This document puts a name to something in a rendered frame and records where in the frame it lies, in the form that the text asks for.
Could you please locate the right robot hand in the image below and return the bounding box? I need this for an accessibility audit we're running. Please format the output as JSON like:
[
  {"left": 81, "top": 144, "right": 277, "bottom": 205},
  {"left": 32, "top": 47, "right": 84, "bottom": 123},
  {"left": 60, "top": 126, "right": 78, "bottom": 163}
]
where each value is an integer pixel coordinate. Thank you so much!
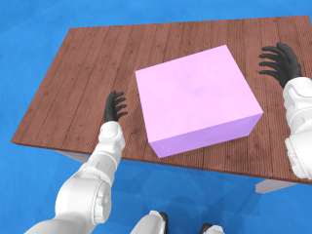
[{"left": 258, "top": 42, "right": 303, "bottom": 89}]

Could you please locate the carton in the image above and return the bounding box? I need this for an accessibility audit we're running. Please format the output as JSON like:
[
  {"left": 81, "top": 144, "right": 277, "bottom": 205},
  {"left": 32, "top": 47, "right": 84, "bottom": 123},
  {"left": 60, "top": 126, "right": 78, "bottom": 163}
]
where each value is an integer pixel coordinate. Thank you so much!
[{"left": 135, "top": 45, "right": 263, "bottom": 158}]

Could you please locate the robot left upper arm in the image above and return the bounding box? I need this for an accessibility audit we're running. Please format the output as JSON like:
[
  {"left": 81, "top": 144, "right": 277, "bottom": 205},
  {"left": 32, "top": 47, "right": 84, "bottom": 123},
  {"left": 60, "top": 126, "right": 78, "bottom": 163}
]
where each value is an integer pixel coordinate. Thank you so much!
[{"left": 24, "top": 177, "right": 112, "bottom": 234}]

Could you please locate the left robot foot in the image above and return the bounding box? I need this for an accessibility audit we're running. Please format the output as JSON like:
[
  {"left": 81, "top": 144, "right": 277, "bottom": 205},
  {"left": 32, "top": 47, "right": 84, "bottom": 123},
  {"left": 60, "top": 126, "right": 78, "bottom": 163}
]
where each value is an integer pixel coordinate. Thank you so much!
[{"left": 159, "top": 212, "right": 169, "bottom": 234}]

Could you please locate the left robot hand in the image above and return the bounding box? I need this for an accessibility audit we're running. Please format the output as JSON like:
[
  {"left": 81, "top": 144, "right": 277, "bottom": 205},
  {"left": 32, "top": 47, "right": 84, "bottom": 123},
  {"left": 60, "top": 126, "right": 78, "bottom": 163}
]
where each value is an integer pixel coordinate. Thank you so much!
[{"left": 103, "top": 91, "right": 128, "bottom": 124}]

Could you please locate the robot left forearm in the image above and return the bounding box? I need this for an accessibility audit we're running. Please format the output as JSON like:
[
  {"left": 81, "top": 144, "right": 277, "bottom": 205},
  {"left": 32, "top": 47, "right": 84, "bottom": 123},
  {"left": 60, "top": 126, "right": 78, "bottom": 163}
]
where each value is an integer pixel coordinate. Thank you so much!
[{"left": 55, "top": 121, "right": 126, "bottom": 214}]

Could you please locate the robot right forearm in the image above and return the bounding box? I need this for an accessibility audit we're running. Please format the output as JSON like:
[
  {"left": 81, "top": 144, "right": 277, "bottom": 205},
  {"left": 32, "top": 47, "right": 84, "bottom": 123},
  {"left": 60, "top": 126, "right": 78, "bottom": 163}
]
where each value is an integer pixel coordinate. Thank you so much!
[{"left": 283, "top": 77, "right": 312, "bottom": 135}]

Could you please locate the table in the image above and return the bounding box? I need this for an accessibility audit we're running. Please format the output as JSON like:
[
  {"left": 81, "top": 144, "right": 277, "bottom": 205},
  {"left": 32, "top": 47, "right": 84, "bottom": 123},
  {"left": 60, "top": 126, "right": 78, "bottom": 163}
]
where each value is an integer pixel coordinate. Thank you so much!
[{"left": 10, "top": 15, "right": 312, "bottom": 194}]

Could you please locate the robot left thigh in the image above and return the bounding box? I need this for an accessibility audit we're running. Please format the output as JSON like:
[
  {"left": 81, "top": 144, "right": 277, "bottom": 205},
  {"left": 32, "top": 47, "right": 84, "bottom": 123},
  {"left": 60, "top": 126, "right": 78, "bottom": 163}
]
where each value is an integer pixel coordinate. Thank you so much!
[{"left": 130, "top": 214, "right": 166, "bottom": 234}]

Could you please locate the robot right upper arm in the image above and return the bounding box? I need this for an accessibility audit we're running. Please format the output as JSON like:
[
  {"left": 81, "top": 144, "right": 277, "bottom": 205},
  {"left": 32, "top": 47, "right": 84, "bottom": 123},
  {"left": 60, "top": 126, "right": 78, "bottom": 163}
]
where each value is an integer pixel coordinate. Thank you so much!
[{"left": 285, "top": 129, "right": 312, "bottom": 180}]

